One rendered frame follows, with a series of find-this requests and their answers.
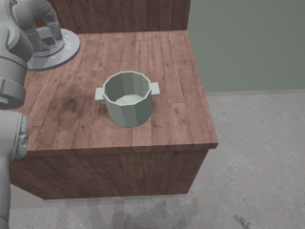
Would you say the knob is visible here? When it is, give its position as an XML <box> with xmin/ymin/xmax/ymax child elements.
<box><xmin>36</xmin><ymin>26</ymin><xmax>55</xmax><ymax>46</ymax></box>

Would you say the pot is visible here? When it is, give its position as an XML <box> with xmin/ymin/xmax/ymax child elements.
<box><xmin>95</xmin><ymin>71</ymin><xmax>160</xmax><ymax>128</ymax></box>

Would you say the left robot forearm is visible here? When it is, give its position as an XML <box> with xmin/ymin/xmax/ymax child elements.
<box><xmin>0</xmin><ymin>0</ymin><xmax>34</xmax><ymax>111</ymax></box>

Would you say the left robot hand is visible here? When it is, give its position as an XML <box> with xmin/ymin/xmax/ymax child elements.
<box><xmin>20</xmin><ymin>0</ymin><xmax>62</xmax><ymax>52</ymax></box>

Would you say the table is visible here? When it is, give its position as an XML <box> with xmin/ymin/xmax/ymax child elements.
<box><xmin>8</xmin><ymin>0</ymin><xmax>219</xmax><ymax>200</ymax></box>

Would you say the lid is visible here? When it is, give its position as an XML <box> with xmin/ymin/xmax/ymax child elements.
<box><xmin>27</xmin><ymin>29</ymin><xmax>81</xmax><ymax>72</ymax></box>

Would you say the right robot hand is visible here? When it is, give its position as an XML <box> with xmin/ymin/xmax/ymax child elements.
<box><xmin>234</xmin><ymin>213</ymin><xmax>261</xmax><ymax>229</ymax></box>

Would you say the left robot upper arm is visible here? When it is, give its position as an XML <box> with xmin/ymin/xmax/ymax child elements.
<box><xmin>0</xmin><ymin>110</ymin><xmax>30</xmax><ymax>229</ymax></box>

